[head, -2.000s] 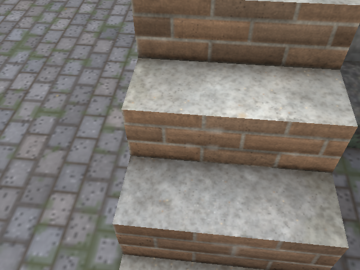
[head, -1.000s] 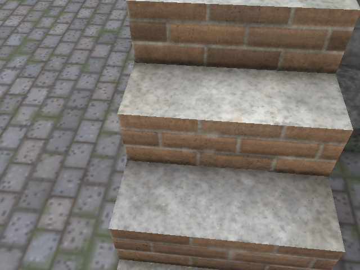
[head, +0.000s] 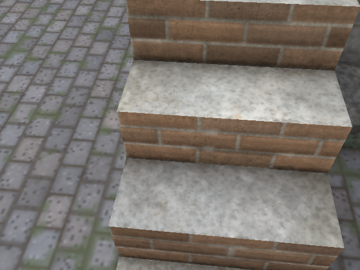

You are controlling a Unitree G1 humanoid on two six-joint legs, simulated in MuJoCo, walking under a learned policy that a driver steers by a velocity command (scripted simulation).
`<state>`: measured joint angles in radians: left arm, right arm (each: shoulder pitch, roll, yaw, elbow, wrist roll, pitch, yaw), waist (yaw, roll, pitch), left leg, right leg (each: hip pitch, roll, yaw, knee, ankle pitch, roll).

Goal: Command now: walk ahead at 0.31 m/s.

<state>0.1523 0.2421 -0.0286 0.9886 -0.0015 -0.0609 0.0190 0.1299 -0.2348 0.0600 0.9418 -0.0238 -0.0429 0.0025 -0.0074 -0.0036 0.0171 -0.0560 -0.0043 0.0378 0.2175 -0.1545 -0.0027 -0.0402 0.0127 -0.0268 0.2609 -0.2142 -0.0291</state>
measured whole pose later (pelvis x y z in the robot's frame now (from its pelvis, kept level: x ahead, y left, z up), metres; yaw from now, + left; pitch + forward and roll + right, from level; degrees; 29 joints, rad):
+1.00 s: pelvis -0.02 -0.01 +0.00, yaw +0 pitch -1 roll +1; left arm 0.31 0.18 0.02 1.04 0.00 -0.03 0.04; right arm 0.29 -0.18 0.00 1.00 -0.03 0.00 -0.01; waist -0.01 0.00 0.01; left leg -0.10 0.01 0.03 0.28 -0.16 -0.01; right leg -0.08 0.02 -0.04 0.32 -0.23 -0.04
